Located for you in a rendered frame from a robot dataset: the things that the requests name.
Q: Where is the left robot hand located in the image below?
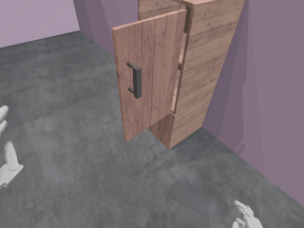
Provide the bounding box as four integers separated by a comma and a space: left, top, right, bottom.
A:
0, 105, 24, 189

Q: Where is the right robot hand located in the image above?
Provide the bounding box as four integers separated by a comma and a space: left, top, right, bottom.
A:
232, 200, 263, 228

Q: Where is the handle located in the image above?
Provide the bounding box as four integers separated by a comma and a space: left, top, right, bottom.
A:
126, 62, 142, 99

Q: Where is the cupboard door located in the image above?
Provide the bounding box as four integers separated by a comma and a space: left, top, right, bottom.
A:
111, 9, 187, 142

